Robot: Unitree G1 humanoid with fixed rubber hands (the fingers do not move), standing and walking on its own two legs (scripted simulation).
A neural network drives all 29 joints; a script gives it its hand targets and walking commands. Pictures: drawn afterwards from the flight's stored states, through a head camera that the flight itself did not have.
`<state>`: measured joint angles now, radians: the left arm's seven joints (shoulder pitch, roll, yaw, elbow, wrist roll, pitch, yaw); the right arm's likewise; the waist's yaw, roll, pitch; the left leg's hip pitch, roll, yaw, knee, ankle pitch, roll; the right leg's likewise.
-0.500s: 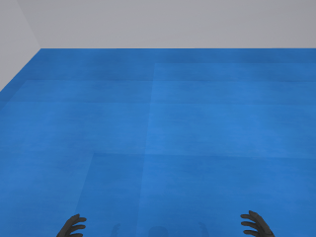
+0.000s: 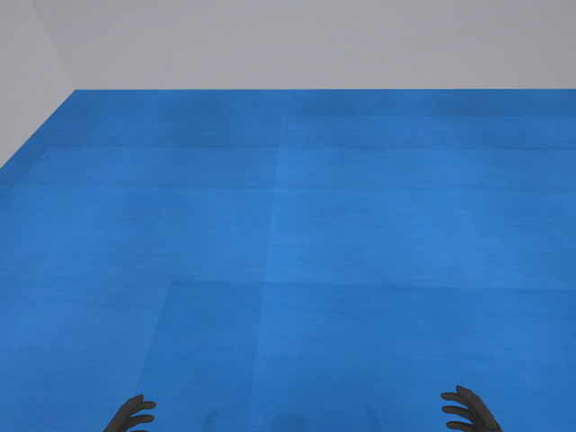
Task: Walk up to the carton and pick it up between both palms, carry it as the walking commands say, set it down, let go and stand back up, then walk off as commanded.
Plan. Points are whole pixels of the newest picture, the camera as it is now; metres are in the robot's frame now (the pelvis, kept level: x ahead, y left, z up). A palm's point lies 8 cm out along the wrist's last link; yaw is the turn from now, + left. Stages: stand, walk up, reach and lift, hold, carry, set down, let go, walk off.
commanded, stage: stand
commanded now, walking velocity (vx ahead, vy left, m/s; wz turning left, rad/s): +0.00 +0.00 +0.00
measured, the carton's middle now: out of the picture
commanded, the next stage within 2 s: walk up in 1.12 s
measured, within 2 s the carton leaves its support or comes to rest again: neither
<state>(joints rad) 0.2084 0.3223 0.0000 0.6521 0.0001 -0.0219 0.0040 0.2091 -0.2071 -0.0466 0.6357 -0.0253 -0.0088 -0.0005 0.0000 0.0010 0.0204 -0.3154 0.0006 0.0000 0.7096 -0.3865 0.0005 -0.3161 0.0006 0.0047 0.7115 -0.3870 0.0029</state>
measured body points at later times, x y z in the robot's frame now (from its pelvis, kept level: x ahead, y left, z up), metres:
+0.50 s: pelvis -0.02 +0.00 +0.00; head -0.02 +0.00 +0.45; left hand +0.13 +0.28 -0.09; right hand +0.13 -0.24 -0.10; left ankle +0.00 +0.12 -0.72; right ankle -0.01 -0.12 -0.72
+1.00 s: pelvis -0.03 +0.00 +0.00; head -0.03 +0.00 +0.45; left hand +0.11 +0.28 -0.10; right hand +0.11 -0.25 -0.11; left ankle +0.00 +0.12 -0.72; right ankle -0.01 -0.12 -0.72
